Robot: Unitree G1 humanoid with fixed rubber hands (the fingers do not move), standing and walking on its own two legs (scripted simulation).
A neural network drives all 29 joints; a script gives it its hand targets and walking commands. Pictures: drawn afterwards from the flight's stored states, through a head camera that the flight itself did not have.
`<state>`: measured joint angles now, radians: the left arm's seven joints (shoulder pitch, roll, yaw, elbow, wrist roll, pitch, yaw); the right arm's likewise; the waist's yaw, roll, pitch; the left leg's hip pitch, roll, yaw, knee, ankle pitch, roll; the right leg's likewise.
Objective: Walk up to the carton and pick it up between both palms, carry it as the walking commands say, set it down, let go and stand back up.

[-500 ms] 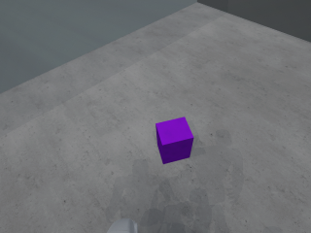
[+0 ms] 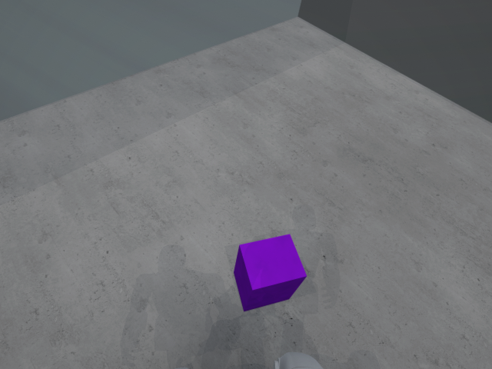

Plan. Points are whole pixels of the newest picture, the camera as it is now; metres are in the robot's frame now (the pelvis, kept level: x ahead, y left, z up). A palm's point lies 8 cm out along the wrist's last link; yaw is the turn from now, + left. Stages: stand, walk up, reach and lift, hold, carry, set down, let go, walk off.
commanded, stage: walk up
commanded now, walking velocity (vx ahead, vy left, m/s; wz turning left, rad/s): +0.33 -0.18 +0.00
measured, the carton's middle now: (266, 274) +0.50 -0.15 -0.64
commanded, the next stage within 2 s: none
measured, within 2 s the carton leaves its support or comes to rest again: neither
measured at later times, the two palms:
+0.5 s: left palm (163, 324) +0.20 +0.14 -0.13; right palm out of the picture +0.13 -0.32 -0.16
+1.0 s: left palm (156, 340) +0.18 +0.15 -0.15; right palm (378, 302) +0.26 -0.29 -0.13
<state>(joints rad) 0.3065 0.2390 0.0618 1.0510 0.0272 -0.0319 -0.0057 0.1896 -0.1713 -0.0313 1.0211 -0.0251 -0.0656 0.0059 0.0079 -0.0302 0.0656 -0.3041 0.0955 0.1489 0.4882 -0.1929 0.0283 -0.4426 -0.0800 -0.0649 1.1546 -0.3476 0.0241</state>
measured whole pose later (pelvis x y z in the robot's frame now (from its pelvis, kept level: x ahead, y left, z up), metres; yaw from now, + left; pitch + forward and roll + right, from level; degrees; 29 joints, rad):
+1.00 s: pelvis +0.19 -0.06 +0.00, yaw +0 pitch -2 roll -1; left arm 0.28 0.15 0.00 1.10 0.02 0.01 0.02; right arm 0.13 -0.16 -0.02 1.08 -0.02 0.01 -0.03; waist 0.01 -0.02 0.04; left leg -0.26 0.02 0.09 0.41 -0.13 0.03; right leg -0.15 -0.05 -0.07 0.41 -0.23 0.03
